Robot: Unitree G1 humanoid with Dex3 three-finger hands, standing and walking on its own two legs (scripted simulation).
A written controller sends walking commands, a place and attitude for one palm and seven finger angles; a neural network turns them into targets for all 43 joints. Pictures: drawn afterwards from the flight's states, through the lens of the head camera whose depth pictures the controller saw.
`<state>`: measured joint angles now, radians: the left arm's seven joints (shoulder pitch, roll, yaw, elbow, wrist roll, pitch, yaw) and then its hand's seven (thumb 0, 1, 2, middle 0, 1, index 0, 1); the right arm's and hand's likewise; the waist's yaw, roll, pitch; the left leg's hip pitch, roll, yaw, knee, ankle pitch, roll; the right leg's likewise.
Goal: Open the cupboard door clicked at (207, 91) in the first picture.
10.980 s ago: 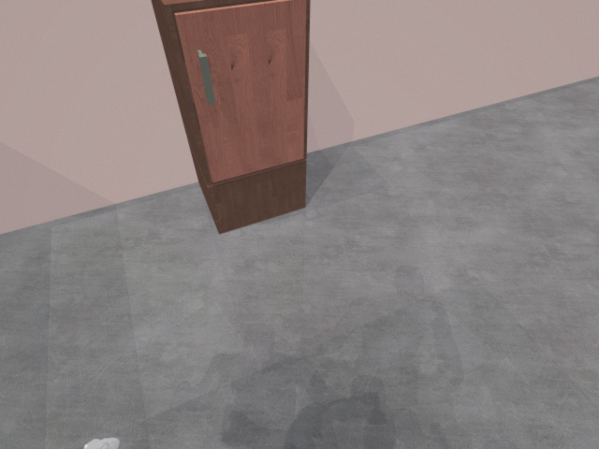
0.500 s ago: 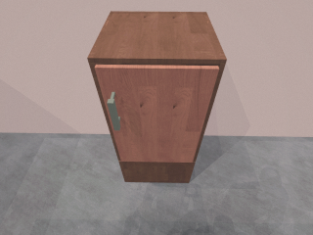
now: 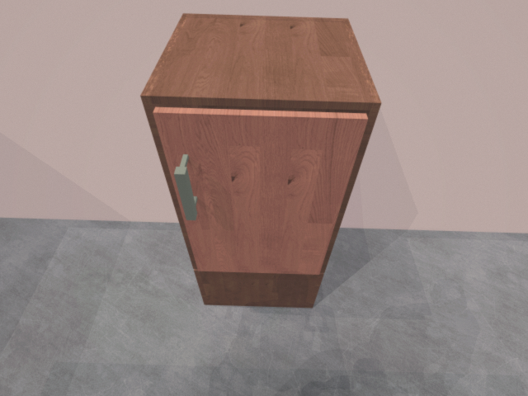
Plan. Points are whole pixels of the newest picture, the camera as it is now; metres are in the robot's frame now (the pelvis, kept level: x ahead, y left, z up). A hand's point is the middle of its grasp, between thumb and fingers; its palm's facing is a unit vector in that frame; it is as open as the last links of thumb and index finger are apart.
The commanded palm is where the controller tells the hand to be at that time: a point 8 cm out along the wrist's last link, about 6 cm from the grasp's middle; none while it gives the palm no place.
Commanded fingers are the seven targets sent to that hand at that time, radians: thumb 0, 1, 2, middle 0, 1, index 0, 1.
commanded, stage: look again from close up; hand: left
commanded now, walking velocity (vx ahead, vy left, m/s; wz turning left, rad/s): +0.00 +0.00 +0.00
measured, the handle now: (188, 188) +0.51 +0.20 -0.03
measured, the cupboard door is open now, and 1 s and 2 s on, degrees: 0 0 0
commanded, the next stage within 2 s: raise the hand with hooked fingers in 0.36 s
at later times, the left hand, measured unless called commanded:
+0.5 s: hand out of the picture +0.00 +0.16 -0.17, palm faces +0.06 -0.98 -0.19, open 7.3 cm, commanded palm +0.10 +0.20 -0.07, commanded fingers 0.00 0.83 0.87 -0.20 -0.34 -0.20 -0.34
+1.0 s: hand out of the picture +0.13 +0.19 -0.07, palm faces +0.11 -0.99 -0.04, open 9.3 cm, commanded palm +0.13 +0.24 -0.05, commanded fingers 0.00 0.25 0.62 -0.25 -0.72 -0.25 -0.72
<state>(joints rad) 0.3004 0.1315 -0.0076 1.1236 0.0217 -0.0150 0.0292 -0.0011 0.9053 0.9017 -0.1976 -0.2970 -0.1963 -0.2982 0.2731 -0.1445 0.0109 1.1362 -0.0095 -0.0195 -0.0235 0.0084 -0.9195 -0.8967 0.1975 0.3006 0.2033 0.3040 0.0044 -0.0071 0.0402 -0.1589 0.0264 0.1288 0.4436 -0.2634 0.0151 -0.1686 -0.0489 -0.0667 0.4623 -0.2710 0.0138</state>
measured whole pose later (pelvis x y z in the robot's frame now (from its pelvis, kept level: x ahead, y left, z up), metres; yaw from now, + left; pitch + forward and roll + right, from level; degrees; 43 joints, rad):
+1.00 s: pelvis -0.05 -0.03 -0.10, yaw +3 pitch +13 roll -2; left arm 0.43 0.21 0.20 0.06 -0.26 -0.48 -0.31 0.01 0.47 0.72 -0.23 -0.58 -0.23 -0.58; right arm 0.13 -0.25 -0.04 0.47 0.02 -0.23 -0.02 0.01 -0.91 -0.90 0.20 0.30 0.20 0.30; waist 0.05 -0.02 -0.13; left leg -0.93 0.08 0.00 1.23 -0.53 -0.02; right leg -0.87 -0.05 -0.15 1.20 -0.55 -0.04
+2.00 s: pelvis -0.04 +0.01 -0.07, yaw +3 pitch +13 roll -3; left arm 0.03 0.40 0.41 0.35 -0.34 -0.33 -0.50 -0.02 -0.49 0.31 -0.30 -1.19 -0.30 -1.19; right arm 0.26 -0.26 0.05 0.55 0.03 -0.21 -0.05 0.01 -0.90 -0.90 0.20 0.30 0.21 0.31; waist 0.00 0.03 -0.10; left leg -0.81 0.06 0.03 1.05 -0.46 0.03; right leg -0.75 -0.05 -0.12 0.98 -0.45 0.01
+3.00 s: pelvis -0.04 +0.00 -0.07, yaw +2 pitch +14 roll -2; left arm -0.24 0.43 0.42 0.60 -0.30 -0.34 -0.51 -0.02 -0.50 0.30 -0.30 -1.20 -0.30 -1.20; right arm 0.27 -0.28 0.04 0.58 0.04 -0.18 -0.06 0.01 -0.90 -0.90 0.20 0.30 0.21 0.30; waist -0.04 0.02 -0.09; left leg -0.84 0.07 0.04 1.04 -0.45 0.02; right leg -0.79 -0.04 -0.11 0.99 -0.44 -0.01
